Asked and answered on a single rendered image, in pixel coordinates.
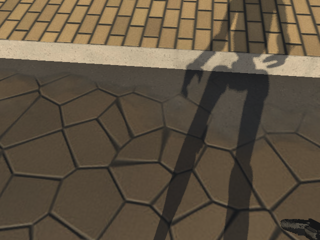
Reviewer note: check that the robot right hand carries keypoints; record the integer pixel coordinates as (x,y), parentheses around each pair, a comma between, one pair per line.
(308,228)

